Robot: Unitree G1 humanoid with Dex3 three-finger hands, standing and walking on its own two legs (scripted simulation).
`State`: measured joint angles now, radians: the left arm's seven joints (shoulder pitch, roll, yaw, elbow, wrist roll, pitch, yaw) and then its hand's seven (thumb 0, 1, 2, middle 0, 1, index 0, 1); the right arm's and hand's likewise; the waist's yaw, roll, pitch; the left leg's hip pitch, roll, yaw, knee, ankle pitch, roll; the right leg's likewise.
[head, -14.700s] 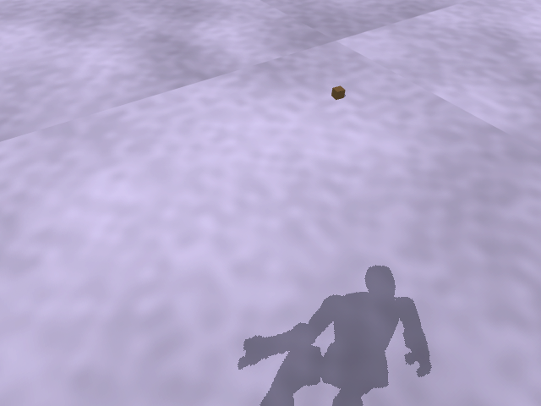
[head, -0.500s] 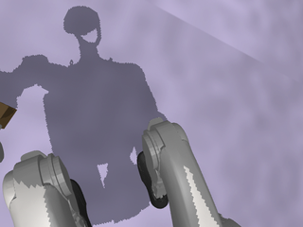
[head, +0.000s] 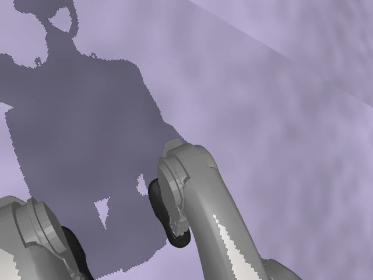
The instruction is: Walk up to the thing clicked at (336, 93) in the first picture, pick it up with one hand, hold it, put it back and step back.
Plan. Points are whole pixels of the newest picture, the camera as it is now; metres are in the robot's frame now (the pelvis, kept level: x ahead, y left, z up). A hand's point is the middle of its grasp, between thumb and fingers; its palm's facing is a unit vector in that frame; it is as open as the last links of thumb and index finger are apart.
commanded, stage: rest palm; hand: left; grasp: from above
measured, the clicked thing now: out of the picture +0.42 +0.33 -0.29
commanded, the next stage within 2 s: close in 0.64 s
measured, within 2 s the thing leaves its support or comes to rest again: neither
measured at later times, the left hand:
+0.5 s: hand out of the picture +0.42 +0.33 -0.26, palm faces -0.23 -0.38 -0.90, open 14.0 cm
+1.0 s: hand out of the picture +0.42 +0.34 -0.27, palm faces -0.22 -0.38 -0.90, open 12.7 cm
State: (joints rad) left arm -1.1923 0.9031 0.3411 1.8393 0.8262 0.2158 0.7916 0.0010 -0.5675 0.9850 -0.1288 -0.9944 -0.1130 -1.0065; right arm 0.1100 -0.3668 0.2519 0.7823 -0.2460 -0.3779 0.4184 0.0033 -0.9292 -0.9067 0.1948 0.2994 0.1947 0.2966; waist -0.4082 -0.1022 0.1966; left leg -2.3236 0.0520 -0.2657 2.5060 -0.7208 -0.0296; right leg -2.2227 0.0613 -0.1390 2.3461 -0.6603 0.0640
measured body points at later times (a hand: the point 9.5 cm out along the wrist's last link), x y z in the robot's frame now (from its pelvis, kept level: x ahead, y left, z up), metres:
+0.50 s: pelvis -0.01 +0.01 +0.00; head +0.28 +0.12 +0.32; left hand +0.43 +0.34 -0.21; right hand +0.01 -0.24 -0.05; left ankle +0.06 +0.14 -0.28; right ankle +0.11 -0.12 -0.28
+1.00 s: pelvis -0.01 +0.01 +0.00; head +0.29 +0.12 +0.31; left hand +0.43 +0.35 -0.22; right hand +0.01 -0.23 -0.04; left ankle +0.06 +0.14 -0.28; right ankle +0.11 -0.12 -0.28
